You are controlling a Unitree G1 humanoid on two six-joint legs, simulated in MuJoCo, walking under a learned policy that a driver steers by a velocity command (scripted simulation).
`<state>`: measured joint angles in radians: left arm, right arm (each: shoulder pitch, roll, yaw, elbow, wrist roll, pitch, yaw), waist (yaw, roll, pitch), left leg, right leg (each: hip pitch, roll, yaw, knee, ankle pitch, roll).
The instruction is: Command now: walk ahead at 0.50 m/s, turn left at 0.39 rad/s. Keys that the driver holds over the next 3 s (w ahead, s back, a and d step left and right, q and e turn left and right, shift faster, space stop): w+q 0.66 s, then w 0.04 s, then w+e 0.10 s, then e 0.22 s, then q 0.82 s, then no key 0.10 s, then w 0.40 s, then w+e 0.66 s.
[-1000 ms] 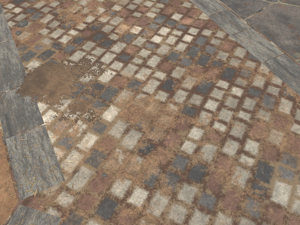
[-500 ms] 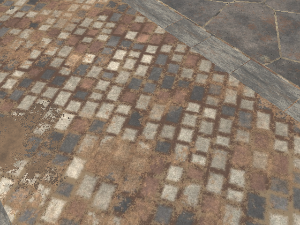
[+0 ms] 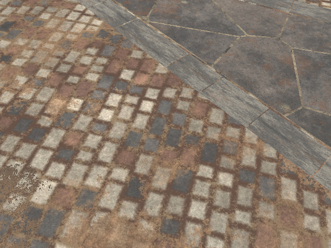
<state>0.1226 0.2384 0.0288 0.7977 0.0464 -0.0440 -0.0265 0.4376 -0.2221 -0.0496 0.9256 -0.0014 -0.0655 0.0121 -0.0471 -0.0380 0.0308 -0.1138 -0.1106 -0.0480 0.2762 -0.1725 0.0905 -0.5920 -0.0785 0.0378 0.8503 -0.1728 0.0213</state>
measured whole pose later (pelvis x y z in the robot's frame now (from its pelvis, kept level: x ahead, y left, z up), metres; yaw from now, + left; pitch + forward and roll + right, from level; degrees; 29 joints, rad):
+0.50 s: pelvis +0.24 -0.04 +0.00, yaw +17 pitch +1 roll -1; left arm 0.35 0.25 0.05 0.83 0.02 -0.10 0.00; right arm 0.20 -0.31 -0.08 0.75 -0.04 0.01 0.06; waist 0.03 0.06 0.01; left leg -0.64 0.04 -0.03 1.07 -0.20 0.03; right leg -0.10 0.01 -0.15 0.29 -0.21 -0.04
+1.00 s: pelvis +0.45 +0.10 +0.00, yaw +23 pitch +0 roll -1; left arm 0.28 0.24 0.05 0.85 0.02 -0.01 -0.01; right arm 0.27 -0.21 -0.03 0.83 -0.02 -0.07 -0.01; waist 0.01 -0.03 0.07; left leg -0.15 -0.03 0.14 0.34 -0.20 0.09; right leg -0.56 -0.04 0.01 1.08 -0.28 -0.02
